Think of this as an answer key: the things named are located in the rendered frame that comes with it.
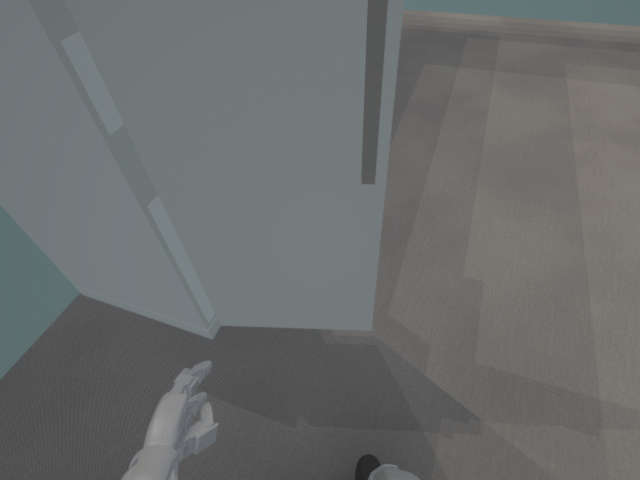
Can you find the fridge door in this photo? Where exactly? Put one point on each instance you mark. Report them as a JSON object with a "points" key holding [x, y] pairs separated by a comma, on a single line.
{"points": [[248, 117]]}

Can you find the robot left forearm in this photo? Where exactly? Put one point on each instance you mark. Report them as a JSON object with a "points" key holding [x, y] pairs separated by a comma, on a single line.
{"points": [[155, 462]]}

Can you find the handle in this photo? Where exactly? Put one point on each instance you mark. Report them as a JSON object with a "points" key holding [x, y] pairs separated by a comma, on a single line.
{"points": [[375, 47]]}

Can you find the left robot hand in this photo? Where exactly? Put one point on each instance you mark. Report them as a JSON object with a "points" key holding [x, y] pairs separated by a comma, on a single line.
{"points": [[175, 411]]}

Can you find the robot right foot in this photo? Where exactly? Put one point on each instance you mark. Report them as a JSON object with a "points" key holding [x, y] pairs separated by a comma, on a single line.
{"points": [[365, 466]]}

